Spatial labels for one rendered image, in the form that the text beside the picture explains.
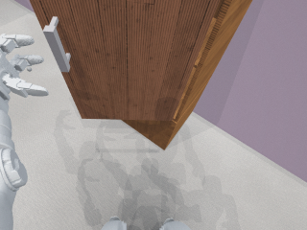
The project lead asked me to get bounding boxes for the handle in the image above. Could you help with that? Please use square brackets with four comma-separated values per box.
[43, 16, 71, 73]

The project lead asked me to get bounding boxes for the right robot shin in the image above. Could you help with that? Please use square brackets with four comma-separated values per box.
[163, 218, 174, 225]

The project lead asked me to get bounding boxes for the left robot forearm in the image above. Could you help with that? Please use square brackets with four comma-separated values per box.
[0, 86, 15, 151]

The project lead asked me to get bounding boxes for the robot left upper arm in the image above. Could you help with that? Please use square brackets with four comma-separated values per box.
[0, 148, 28, 230]

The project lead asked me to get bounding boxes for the left robot shin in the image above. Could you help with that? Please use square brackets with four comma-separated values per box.
[109, 217, 120, 221]

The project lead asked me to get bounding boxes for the left robot hand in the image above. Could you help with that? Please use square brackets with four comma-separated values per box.
[0, 34, 49, 98]

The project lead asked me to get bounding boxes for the robot shin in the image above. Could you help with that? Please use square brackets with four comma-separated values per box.
[163, 218, 174, 225]
[109, 217, 120, 221]

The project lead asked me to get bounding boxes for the cupboard door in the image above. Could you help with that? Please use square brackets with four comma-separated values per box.
[29, 0, 220, 121]

